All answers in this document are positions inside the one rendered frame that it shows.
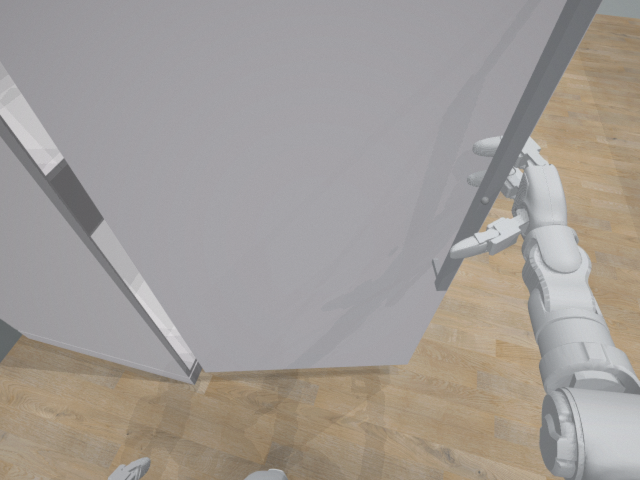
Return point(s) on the robot right upper arm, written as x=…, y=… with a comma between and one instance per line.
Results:
x=591, y=434

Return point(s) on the fridge door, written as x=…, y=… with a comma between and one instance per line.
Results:
x=280, y=172

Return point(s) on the robot right hand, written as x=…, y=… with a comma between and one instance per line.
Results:
x=538, y=190

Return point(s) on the right robot forearm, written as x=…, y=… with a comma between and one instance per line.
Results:
x=575, y=344

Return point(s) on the robot left shin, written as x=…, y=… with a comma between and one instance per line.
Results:
x=277, y=470

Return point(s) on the robot left hand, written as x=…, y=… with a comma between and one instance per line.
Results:
x=134, y=471

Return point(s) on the handle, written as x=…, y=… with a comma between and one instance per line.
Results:
x=563, y=41

